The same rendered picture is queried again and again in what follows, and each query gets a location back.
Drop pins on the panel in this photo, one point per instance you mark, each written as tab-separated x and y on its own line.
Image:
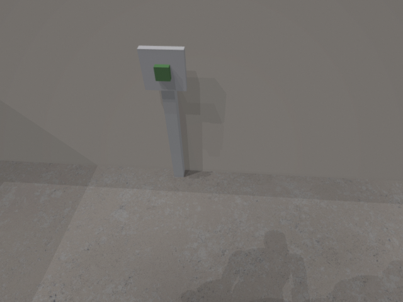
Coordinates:
175	57

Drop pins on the button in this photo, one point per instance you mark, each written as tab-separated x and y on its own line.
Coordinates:
162	72

